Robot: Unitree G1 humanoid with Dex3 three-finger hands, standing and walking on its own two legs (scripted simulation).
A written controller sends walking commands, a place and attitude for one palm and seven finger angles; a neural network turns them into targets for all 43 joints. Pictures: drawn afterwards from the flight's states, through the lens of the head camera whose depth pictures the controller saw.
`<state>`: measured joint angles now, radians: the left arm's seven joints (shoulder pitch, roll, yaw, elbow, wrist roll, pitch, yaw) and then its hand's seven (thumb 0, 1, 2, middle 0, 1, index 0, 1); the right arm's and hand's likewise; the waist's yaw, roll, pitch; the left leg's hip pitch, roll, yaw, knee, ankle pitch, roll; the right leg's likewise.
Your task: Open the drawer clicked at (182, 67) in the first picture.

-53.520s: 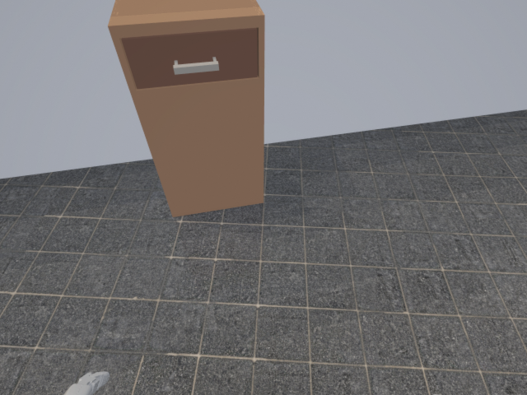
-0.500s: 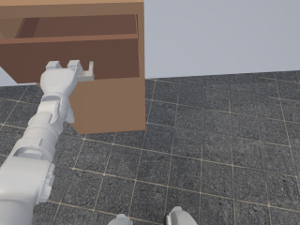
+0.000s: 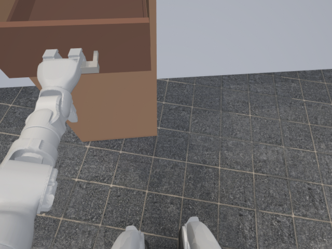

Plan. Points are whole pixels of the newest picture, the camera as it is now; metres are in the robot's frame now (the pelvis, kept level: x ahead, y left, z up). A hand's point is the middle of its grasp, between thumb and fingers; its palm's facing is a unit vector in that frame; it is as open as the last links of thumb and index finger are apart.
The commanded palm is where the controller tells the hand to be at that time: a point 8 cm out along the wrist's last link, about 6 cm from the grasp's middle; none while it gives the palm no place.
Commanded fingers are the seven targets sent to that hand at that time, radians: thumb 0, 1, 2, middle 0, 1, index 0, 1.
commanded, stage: lower the fingers behind the handle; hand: left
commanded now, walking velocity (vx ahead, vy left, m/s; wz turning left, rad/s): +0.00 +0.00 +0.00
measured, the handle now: (70, 62) +0.57 +0.22 +0.07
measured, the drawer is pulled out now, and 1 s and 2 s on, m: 0.10 0.09 0.09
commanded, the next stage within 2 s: lift the fingers back up to retry in 0.46 s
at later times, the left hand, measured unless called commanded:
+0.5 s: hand (70, 84) +0.52 +0.22 +0.04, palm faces -0.01 +0.01 -1.00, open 14.3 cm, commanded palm +0.49 +0.22 +0.03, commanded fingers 0.00 -0.50 0.30 -0.30 -1.20 -0.30 -1.20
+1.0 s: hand (68, 84) +0.51 +0.22 +0.05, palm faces -0.07 -0.06 -1.00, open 14.1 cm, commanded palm +0.49 +0.22 +0.09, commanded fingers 0.00 -0.50 0.30 -0.30 -1.20 -0.30 -1.20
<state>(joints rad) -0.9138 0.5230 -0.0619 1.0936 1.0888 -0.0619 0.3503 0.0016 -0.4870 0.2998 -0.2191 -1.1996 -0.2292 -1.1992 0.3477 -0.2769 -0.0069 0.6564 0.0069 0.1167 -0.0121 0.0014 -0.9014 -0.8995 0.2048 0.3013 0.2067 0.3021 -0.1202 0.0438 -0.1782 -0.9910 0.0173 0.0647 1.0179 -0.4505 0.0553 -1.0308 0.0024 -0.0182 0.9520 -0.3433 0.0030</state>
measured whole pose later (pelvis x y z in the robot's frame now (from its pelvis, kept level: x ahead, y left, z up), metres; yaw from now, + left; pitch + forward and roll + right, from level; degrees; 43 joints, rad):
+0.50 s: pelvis -0.01 +0.00 -0.01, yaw +0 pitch +25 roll -2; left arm -1.02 0.54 -0.10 1.12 1.08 0.00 0.29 0.00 -0.49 0.30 -0.22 -1.20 -0.21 -1.20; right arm 0.34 -0.28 0.01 0.64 0.02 0.09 -0.03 0.00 -0.90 -0.90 0.21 0.30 0.21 0.30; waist -0.15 0.05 -0.17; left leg -1.07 0.01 0.06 1.08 -0.45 0.06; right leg -1.11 -0.01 -0.02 1.01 -0.35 0.01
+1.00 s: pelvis +0.02 +0.01 +0.02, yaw -1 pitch +23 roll -2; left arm -0.80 0.53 0.00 0.96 1.05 -0.12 0.26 0.00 -0.49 0.30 -0.21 -1.20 -0.27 -1.20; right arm 0.39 -0.27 -0.02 0.66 0.01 0.12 -0.02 0.00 -0.90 -0.90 0.21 0.30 0.21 0.30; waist -0.10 0.07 -0.15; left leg -0.87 0.02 0.08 0.91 -0.44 0.06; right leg -0.91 0.01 0.00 0.84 -0.33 0.01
